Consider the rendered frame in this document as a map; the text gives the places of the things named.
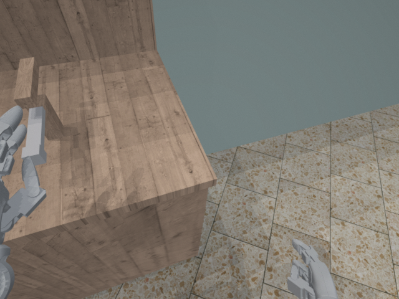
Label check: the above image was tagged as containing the tap lever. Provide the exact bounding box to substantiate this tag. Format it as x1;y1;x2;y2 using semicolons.
21;106;47;166

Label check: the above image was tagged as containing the counter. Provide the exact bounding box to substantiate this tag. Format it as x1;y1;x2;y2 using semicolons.
0;0;217;299

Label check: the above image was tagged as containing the robot left hand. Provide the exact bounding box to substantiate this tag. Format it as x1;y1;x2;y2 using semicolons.
0;105;47;245

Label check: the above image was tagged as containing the left robot forearm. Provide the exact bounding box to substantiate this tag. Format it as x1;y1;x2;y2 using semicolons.
0;244;15;299

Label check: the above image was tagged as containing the robot right hand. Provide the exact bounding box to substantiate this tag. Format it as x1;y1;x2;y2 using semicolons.
287;239;338;299

